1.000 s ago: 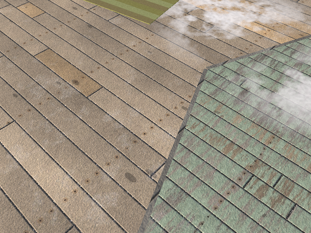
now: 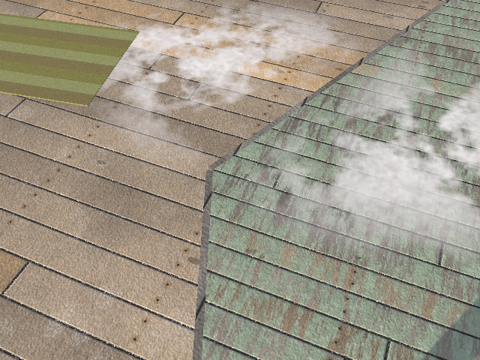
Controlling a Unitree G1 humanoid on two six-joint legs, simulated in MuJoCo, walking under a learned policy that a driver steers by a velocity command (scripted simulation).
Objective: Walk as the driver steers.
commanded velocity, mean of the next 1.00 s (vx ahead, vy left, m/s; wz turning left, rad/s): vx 0.50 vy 0.00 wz -0.18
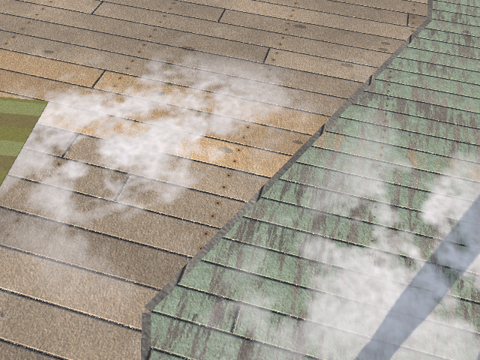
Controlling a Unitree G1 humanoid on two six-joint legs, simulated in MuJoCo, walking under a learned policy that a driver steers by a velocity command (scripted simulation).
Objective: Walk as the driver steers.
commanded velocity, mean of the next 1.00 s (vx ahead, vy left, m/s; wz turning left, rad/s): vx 0.45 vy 0.00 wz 0.25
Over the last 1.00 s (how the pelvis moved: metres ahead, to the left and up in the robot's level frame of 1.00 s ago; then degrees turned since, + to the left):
0.55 -0.07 -0.01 -8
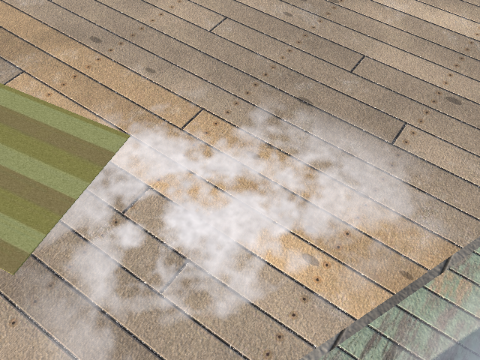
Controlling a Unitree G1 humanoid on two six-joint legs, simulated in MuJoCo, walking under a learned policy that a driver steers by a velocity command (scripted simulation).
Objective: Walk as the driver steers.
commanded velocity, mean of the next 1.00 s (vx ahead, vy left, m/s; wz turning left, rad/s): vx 0.04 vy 0.00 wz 0.53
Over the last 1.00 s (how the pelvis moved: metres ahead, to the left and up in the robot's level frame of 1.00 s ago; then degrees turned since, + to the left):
0.52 0.00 -0.02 18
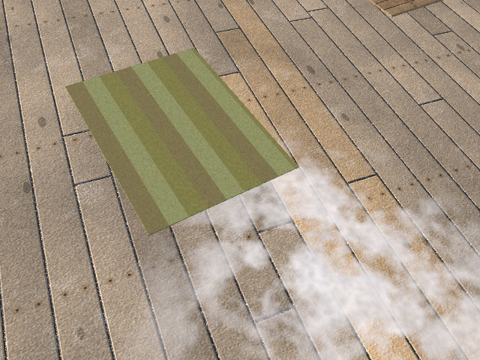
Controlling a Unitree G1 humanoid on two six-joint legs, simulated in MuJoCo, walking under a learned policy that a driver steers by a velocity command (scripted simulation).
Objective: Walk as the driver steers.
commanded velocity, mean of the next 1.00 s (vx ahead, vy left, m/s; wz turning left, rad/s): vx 0.12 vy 0.00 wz -0.40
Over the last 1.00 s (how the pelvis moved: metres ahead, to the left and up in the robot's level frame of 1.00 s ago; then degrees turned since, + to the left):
0.08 -0.01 0.02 32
